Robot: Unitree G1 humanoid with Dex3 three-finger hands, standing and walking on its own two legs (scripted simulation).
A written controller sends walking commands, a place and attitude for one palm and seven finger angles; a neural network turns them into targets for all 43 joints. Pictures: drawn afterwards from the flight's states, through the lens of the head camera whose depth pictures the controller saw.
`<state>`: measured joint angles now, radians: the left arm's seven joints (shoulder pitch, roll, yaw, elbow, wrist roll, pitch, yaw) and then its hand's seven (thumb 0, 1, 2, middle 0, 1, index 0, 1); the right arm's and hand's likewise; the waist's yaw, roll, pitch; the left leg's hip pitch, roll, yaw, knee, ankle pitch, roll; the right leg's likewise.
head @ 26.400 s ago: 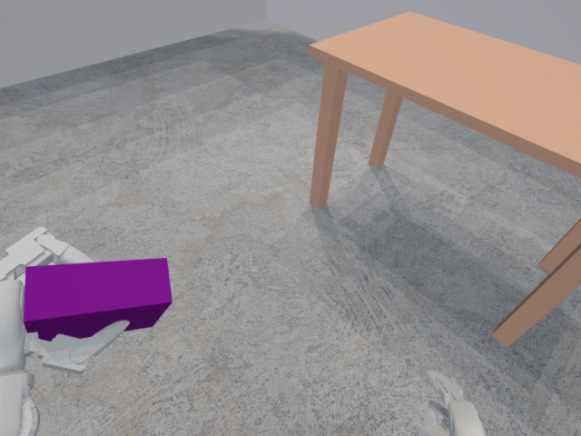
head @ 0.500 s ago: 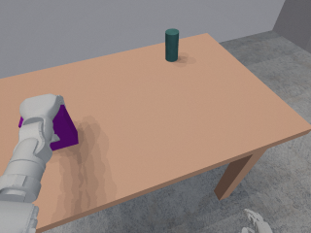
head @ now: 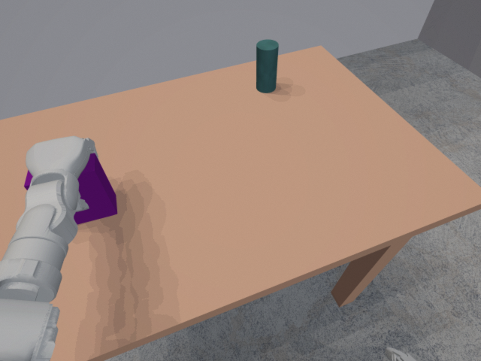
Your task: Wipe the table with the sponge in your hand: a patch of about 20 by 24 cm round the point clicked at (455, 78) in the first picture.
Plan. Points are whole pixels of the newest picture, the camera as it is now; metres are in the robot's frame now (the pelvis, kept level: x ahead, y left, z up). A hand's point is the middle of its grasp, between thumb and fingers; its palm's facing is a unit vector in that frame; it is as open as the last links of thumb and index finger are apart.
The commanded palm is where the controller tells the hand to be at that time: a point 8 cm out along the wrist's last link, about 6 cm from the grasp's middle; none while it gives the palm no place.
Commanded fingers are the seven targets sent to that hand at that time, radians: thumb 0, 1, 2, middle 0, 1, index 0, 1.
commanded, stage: slide across to the middle lane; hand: left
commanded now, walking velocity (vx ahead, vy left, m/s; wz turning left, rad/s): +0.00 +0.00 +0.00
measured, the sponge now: (80, 199) +0.37 +0.33 +0.04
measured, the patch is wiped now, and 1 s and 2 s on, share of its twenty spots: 0.40 0.55 0.60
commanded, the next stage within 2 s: wipe back along the middle lane in 0.50 s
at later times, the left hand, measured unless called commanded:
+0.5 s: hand (104, 175) +0.39 +0.28 +0.08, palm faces -0.05 -0.03 -1.00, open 9.4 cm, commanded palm +0.38 +0.25 +0.14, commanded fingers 0.00 0.10 1.30 -1.20 -1.60 -1.20 -1.60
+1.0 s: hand (119, 185) +0.37 +0.24 +0.08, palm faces +0.00 -0.03 -1.00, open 9.4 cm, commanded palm +0.34 +0.23 +0.12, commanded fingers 0.00 0.10 1.30 -1.20 -1.60 -1.20 -1.60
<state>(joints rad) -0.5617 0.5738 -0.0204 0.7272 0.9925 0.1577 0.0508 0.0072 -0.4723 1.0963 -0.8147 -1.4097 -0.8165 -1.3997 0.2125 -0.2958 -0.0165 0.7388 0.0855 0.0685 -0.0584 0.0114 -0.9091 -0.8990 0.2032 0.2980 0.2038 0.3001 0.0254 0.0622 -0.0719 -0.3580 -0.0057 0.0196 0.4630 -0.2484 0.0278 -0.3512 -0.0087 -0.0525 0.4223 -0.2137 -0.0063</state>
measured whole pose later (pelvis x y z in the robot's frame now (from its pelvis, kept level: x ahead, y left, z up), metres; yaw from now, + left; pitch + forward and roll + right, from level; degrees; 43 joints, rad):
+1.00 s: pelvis +0.01 -0.01 +0.00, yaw +0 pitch +5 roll +0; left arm -0.42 0.39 -0.18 0.44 0.97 0.44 0.10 0.02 -0.45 1.09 -0.78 -1.46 -0.78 -1.44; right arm 0.10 -0.29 0.02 0.71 0.09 0.12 -0.04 0.01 -0.91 -0.90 0.20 0.30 0.20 0.30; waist 0.04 0.08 -0.07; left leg -0.25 0.00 0.02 0.43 -0.26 0.01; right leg -0.26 0.00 -0.05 0.42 -0.24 -0.02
